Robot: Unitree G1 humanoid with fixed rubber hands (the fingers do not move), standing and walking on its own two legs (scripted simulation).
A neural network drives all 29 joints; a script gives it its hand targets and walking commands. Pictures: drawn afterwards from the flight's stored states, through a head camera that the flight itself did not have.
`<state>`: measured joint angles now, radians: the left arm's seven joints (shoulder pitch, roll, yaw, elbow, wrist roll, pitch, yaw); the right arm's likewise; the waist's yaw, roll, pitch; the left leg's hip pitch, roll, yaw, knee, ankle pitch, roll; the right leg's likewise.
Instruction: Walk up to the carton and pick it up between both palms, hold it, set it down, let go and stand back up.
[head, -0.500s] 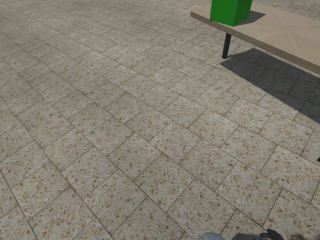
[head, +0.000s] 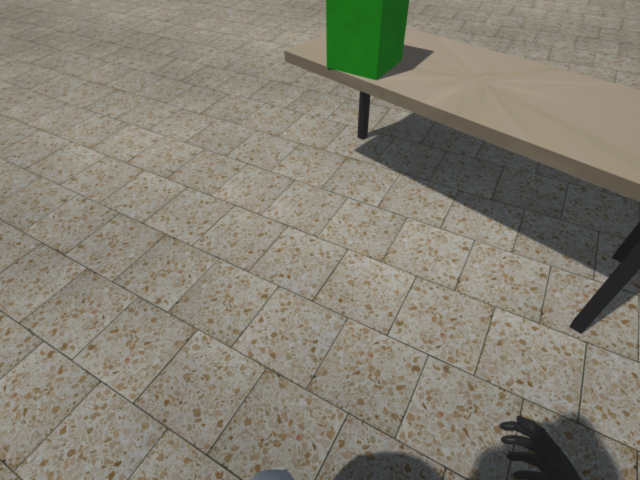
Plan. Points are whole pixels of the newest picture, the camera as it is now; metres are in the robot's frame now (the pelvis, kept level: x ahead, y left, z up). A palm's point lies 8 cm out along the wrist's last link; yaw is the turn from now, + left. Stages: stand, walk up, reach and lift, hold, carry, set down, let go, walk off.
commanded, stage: walk up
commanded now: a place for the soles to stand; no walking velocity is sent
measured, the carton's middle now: (366, 28) +1.54 -0.06 -0.01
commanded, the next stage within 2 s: none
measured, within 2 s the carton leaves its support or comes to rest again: neither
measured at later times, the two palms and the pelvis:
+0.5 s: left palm (211, 307) +0.38 +0.22 -0.05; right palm (554, 466) +0.19 -0.28 -0.12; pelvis +0.21 +0.00 +0.01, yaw -16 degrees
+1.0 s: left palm (239, 195) +0.69 +0.24 -0.07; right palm (471, 325) +0.39 -0.20 -0.10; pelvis +0.47 +0.05 +0.01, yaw -28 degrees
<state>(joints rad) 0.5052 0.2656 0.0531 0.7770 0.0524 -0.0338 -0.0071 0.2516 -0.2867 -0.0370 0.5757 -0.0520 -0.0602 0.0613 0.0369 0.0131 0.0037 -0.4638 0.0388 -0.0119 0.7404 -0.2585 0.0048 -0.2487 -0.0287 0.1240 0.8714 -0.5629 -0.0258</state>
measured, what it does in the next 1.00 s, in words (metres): walks ahead, turning right: right foot, then left foot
